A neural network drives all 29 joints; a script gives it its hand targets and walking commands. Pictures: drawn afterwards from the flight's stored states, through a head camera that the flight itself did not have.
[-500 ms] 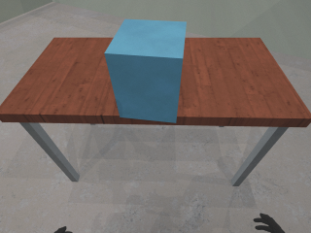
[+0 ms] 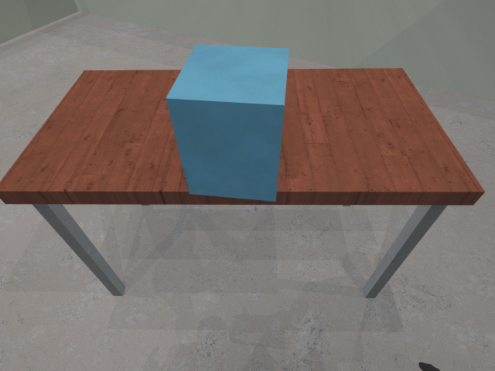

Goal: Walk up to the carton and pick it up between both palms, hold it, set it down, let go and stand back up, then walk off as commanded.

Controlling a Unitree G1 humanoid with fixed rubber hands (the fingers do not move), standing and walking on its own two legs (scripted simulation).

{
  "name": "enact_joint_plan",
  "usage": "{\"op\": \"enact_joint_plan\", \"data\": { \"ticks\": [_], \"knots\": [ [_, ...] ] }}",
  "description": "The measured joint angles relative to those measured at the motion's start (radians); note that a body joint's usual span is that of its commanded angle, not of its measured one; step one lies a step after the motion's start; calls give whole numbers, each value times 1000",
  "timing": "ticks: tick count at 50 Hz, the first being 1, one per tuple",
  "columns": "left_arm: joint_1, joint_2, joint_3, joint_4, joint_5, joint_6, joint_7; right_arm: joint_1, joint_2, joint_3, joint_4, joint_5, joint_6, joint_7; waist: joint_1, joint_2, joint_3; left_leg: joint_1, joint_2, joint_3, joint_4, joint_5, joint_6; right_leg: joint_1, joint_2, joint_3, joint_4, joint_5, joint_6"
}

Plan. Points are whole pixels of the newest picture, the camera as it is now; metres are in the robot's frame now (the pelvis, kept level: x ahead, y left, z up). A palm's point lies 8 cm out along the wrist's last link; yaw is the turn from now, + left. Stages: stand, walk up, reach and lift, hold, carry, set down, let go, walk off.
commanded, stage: stand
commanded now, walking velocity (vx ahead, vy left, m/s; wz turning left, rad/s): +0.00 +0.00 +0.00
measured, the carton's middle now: (236, 125) +0.61 +0.04 +0.07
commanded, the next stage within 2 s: walk up in 0.40 s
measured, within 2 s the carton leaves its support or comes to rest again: neither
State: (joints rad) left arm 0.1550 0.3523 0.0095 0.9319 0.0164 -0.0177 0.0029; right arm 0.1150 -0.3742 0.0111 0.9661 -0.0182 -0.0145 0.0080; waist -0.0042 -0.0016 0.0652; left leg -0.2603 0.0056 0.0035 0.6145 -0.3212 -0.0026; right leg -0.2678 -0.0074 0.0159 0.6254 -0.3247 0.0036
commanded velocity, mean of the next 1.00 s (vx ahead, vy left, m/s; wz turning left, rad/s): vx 0.00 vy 0.00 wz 0.00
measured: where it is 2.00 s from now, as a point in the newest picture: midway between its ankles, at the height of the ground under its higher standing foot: outside the picture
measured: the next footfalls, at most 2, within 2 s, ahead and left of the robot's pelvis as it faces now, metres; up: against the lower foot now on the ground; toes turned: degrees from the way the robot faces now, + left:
left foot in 1.22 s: +0.36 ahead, +0.11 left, +0.00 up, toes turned +1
right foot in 1.58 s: +0.30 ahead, -0.11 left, +0.00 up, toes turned -2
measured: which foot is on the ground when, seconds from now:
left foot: down 0.00-0.86, up 0.88-1.00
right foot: down 0.00-1.00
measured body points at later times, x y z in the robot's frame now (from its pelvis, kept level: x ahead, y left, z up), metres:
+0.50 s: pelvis +0.01 +0.00 +0.02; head +0.03 +0.00 +0.47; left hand +0.09 +0.30 -0.11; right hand +0.12 -0.30 -0.11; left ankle +0.01 +0.12 -0.73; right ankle +0.01 -0.12 -0.73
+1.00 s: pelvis +0.10 -0.02 +0.01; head +0.12 -0.05 +0.45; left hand +0.15 +0.30 -0.09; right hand +0.15 -0.35 -0.12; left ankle +0.08 +0.11 -0.66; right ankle +0.03 -0.12 -0.73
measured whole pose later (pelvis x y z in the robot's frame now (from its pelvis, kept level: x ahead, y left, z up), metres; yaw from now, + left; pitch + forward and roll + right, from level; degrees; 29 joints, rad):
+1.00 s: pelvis +0.10 -0.02 +0.01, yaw -4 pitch -2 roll +1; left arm 0.35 0.38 0.06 0.88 0.01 -0.10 -0.01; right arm 0.26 -0.44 -0.06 0.89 -0.02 -0.01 0.04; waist 0.01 0.04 0.08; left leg -0.39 -0.02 -0.03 1.03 -0.46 0.03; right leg -0.11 0.01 0.00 0.54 -0.39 -0.04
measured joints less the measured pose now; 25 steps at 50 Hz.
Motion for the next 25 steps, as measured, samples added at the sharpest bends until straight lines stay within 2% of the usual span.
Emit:
{"op": "enact_joint_plan", "data": {
  "ticks": [10, 18, 25],
  "knots": [
    [-16, -12, -6, 62, -3, -4, -11, -19, 7, 8, 50, 4, -4, -1, 2, -3, -7, 52, -1, 3, -95, 45, 0, 50, -2, 2, -93, 45, 4],
    [-24, -5, -5, 100, -9, -5, -11, -27, 11, 9, 84, 4, -7, 4, 15, -9, -8, 86, -3, 6, -166, 77, -1, 77, -4, 5, -151, 71, 4],
    [-25, -7, -7, 125, -5, -5, -10, -39, 11, 7, 96, 6, -7, -2, 12, -3, -5, 103, -2, 5, -204, 94, -3, 96, -4, 3, -190, 89, 4]
  ]
}}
